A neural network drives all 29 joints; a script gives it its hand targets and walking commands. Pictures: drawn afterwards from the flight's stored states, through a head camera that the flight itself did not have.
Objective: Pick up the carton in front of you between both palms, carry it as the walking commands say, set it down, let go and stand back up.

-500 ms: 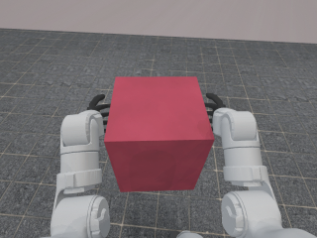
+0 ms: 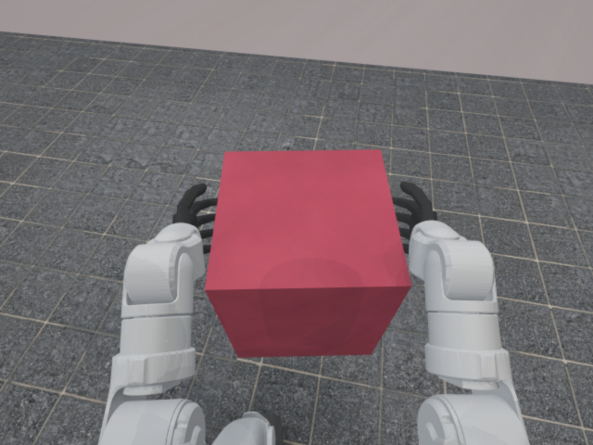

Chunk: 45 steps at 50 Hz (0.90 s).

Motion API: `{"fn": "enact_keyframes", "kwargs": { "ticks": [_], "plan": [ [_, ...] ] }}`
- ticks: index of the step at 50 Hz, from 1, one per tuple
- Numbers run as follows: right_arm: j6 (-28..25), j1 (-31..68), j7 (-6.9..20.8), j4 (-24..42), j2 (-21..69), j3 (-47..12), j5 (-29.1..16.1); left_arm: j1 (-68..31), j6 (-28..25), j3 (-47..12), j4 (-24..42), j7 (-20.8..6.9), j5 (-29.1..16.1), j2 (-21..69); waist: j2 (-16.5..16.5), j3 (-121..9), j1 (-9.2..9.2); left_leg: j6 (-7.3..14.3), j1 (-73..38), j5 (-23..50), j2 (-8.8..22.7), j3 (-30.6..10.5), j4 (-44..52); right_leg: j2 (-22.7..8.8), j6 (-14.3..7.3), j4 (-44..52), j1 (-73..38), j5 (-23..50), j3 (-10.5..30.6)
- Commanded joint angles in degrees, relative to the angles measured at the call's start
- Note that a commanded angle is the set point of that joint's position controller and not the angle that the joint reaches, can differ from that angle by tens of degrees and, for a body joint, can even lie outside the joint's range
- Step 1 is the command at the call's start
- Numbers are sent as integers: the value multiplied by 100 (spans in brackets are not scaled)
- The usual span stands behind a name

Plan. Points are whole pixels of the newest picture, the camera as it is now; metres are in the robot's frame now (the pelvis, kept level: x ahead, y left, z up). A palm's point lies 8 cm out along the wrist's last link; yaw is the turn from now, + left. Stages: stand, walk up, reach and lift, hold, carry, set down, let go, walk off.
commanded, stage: carry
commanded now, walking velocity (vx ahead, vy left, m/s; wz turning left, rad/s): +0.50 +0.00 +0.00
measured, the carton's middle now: (303, 261) +0.36 +0.02 +0.03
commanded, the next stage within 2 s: hold in 1.90 s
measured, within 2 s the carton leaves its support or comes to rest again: neither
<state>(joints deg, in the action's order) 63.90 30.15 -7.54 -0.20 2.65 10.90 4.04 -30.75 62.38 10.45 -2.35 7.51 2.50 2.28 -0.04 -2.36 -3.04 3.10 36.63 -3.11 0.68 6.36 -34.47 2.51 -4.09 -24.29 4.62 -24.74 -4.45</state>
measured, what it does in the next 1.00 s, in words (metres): walks ahead: left foot, then right foot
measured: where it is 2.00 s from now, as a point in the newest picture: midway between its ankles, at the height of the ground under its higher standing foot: (308, 386)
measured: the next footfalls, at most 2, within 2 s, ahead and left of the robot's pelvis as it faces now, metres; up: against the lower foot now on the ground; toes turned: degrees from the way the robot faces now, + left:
left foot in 0.04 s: +0.21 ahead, +0.08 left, +0.00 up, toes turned +5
right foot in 0.52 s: +0.47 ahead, -0.11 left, +0.00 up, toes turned +15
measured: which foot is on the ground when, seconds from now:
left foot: up 0.00-0.02, down 0.04-0.52, up 0.54-0.66, down 0.68-1.00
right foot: down 0.00-0.04, up 0.06-0.50, down 0.52-1.00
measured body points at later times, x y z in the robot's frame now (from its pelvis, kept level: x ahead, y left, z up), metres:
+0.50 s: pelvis +0.29 +0.00 +0.01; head +0.29 +0.01 +0.46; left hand +0.61 +0.15 +0.10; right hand +0.61 -0.15 +0.11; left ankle +0.17 +0.07 -0.73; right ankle +0.43 -0.11 -0.71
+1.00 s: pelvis +0.42 -0.01 +0.00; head +0.37 -0.01 +0.45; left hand +0.68 +0.16 +0.09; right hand +0.69 -0.15 +0.09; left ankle +0.33 +0.09 -0.73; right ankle +0.43 -0.10 -0.73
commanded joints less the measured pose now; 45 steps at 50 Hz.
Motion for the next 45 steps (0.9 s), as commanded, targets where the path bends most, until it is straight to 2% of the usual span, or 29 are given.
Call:
{"fn": "enact_keyframes", "kwargs": {
  "ticks": [1,2,3,4,5,6,7,8,9,12,14,16,18,20,22,24,25,26,27,28,29,31,32,33,35,36,38,41,45],
  "plan": [
    [2,3563,1164,221,5399,-3828,-2041,-3819,133,-4047,522,-1476,-2491,5669,-806,-2435,379,180,-2165,545,-474,551,1084,-1072,-20,-1193,-1001,6346,78],
    [60,3516,1192,143,5287,-3741,-2011,-3838,193,-4001,450,-1472,-2437,5576,-516,-2757,564,200,-3432,486,-136,217,1059,-954,109,-2073,-207,5171,-69],
    [131,3463,1221,18,5189,-3639,-1999,-3868,262,-3952,396,-1473,-2371,5481,342,-3124,616,324,-4650,1280,1187,-1451,590,-697,261,-3136,986,2553,-116],
    [158,3588,1252,-151,5038,-3560,-1984,-3839,343,-3857,212,-1454,-2372,5605,1634,-3397,597,1333,-5977,1081,2194,-3660,945,196,417,-4582,2974,-507,228],
    [203,3518,1309,-279,5290,-3584,-2127,-3946,383,-3790,187,-1429,-2322,5542,1344,-3194,647,1372,-5844,369,2116,-3856,1195,-10,270,-5151,3580,-540,601],
    [210,3786,1372,-144,5487,-3618,-2245,-4106,404,-3727,179,-1412,-2312,5668,1031,-2851,630,1186,-5411,402,1839,-3360,1289,-221,186,-5134,3777,-289,623],
    [225,4074,1431,-42,5703,-3694,-2389,-4174,409,-3672,166,-1395,-2289,5807,458,-2607,561,987,-4922,632,1733,-2879,1407,-402,210,-4800,3701,26,591],
    [232,4314,1477,41,5902,-3775,-2540,-4154,417,-3610,131,-1376,-2233,5918,264,-2433,501,846,-4477,732,1663,-2541,1562,-526,271,-4409,3559,224,533],
    [237,4469,1514,95,6071,-3815,-2649,-4080,424,-3550,94,-1354,-2169,6005,290,-2421,455,731,-4204,592,1592,-2286,1702,-583,332,-4110,3327,367,495],
    [275,4323,1604,177,6284,-3807,-2713,-3668,433,-3522,58,-1295,-1987,6191,506,-2375,411,655,-4060,681,1477,-1724,1995,-607,508,-3349,3221,647,261],
    [328,4031,1660,235,6337,-3756,-2641,-3377,452,-3561,153,-1269,-1889,6279,582,-2199,387,597,-4168,1812,1403,-1314,1989,-599,622,-2762,3342,926,57],
    [393,3616,1710,362,6336,-3730,-2534,-3070,484,-3663,351,-1263,-1833,6355,637,-2089,360,432,-4277,2889,1227,-830,1824,-526,671,-2181,3277,1257,-143],
    [463,3069,1745,525,6278,-3720,-2373,-2724,534,-3809,607,-1286,-1806,6427,818,-1995,357,294,-4347,3622,1110,-469,1720,-441,666,-1674,3115,1660,-310],
    [508,2573,1765,705,6195,-3749,-2194,-2462,584,-3989,897,-1345,-1824,6451,945,-1913,364,187,-4400,4062,989,-148,1633,-322,631,-1139,2859,2164,-477],
    [515,2119,1762,876,6097,-3815,-2032,-2245,624,-4161,1169,-1434,-1881,6413,980,-1862,409,130,-4453,3992,877,80,1415,-204,625,-591,2485,2606,-669],
    [495,1645,1727,1090,5944,-3928,-1854,-1885,656,-4286,1380,-1541,-1926,6340,868,-1854,386,70,-4288,3696,810,224,860,-124,608,136,1716,3093,-858],
    [485,1497,1715,1167,5874,-3989,-1809,-1736,660,-4324,1455,-1598,-1914,6285,698,-1899,317,-86,-3953,3508,741,340,345,-187,572,740,957,3730,-867],
    [473,1326,1710,1234,5799,-4077,-1772,-1532,672,-4326,1468,-1653,-1886,6209,549,-2053,300,-323,-3380,2703,714,274,-114,-613,498,798,17,4612,-560],
    [483,1313,1725,1335,5774,-4179,-1794,-1298,666,-4319,1447,-1695,-1815,6111,-224,-2504,247,-531,-2244,533,528,215,-992,-1739,109,-291,-1420,7917,483],
    [520,1135,1745,1306,5912,-4286,-1845,-1004,631,-4289,1331,-1715,-1710,6026,-969,-2939,157,-656,-1036,-2238,147,-111,-1601,-2482,-713,-627,-2640,9216,1293],
    [500,907,1783,1398,5950,-4355,-1883,-642,573,-4319,1358,-1722,-1703,6073,-1065,-2982,203,-556,-976,-3063,135,-408,-1565,-2528,-902,-253,-2345,8308,1527],
    [411,970,1788,1823,5997,-4516,-1968,-603,491,-4365,1737,-1762,-1793,6388,-746,-2673,290,-411,-1453,-3206,387,-555,-137,-2273,-610,311,-1423,5816,1182],
    [381,1010,1768,2010,5978,-4575,-2023,-633,473,-4404,1922,-1775,-1853,6401,-776,-2592,300,-414,-1987,-2828,372,-382,463,-2103,-390,500,-880,4874,918],
    [371,958,1750,2080,6064,-4617,-2070,-603,474,-4416,2032,-1769,-1880,6321,-836,-2603,299,-420,-2484,-2082,277,-174,831,-1912,-226,589,-467,4022,697],
    [353,652,1733,2128,6038,-4649,-2042,-368,498,-4434,2146,-1780,-1891,6171,-538,-2528,289,-429,-2864,-1073,437,-175,1196,-1594,15,552,-17,2486,291],
    [356,624,1729,2130,6008,-4648,-2007,-424,518,-4466,2208,-1798,-1909,6120,-286,-2311,283,-419,-2690,-956,683,-401,1253,-1424,112,394,1,2305,149],
    [440,469,1744,2052,5769,-4610,-1980,-276,571,-4454,2116,-1806,-1881,5929,-39,-2044,273,-367,-2646,-253,932,-454,967,-1286,172,-4,121,3094,79],
    [538,171,1758,1799,5518,-4502,-1930,10,676,-4384,1903,-1780,-1770,5654,54,-1900,282,-331,-2580,880,925,-435,728,-1317,123,-508,239,4204,62],
    [556,35,1778,1583,5475,-4429,-1849,34,703,-4371,1786,-1769,-1685,5600,194,-1722,293,-340,-2645,1798,898,-423,550,-1224,158,-791,540,4324,-19]
  ]
}}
